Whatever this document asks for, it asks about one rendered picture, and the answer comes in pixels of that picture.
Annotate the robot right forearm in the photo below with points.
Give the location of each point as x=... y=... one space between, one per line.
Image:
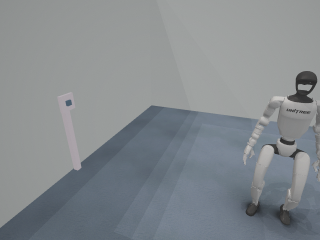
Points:
x=256 y=134

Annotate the button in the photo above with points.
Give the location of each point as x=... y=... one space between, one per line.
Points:
x=68 y=102

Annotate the panel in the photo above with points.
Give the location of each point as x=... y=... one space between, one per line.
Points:
x=68 y=125

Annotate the robot right hand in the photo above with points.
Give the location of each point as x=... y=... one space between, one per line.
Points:
x=246 y=152

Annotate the robot right upper arm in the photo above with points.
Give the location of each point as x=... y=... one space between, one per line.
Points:
x=274 y=103

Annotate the robot left thigh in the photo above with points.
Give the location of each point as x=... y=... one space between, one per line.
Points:
x=300 y=172

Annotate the right robot shin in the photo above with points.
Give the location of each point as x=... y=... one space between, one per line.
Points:
x=255 y=194

